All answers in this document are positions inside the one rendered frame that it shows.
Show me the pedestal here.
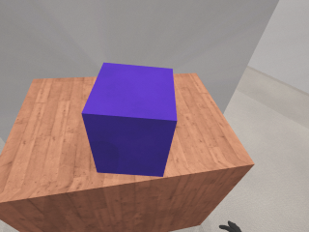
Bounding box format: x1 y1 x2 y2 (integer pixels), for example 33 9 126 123
0 72 255 232

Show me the carton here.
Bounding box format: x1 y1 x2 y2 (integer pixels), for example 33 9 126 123
81 62 178 177

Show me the right robot hand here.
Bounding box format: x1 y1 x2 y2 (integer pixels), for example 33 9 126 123
219 220 241 232

